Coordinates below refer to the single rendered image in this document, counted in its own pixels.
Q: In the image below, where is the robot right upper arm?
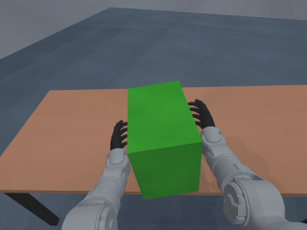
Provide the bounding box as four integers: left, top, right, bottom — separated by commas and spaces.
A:
223, 180, 307, 230

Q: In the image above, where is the robot left upper arm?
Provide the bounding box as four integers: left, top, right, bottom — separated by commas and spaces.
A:
62, 204, 118, 230

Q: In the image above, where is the robot left hand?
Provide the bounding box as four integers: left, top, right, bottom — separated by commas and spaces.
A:
110, 120, 128, 150

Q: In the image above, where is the robot right hand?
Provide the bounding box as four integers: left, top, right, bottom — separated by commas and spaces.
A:
188, 99, 215, 129

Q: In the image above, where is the carton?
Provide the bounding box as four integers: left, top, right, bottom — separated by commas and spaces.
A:
127, 80, 202, 200

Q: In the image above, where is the table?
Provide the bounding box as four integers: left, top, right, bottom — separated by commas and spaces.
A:
0, 84, 307, 226

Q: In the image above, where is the right robot forearm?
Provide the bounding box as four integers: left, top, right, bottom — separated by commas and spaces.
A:
201, 126, 285, 213

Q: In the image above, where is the left robot forearm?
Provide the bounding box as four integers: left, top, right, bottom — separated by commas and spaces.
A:
61, 148, 131, 230

